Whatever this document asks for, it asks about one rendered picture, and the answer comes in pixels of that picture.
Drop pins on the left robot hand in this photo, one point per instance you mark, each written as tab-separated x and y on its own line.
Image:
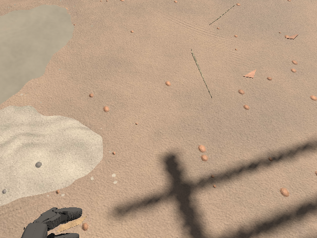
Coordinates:
51	219

